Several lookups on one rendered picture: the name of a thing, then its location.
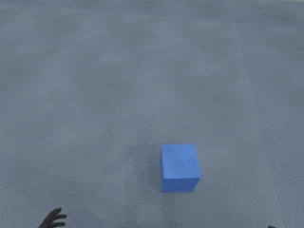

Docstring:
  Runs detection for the carton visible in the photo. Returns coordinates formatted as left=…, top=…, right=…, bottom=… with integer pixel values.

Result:
left=160, top=143, right=200, bottom=193

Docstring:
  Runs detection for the robot left hand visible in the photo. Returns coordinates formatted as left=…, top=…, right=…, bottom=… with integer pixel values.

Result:
left=38, top=207, right=67, bottom=228

